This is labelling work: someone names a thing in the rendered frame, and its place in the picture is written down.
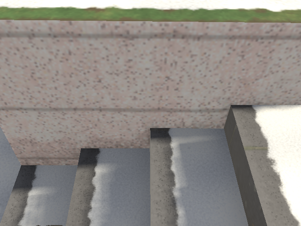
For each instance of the stairs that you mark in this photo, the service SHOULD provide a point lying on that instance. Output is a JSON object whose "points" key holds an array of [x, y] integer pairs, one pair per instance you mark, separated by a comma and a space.
{"points": [[187, 177]]}

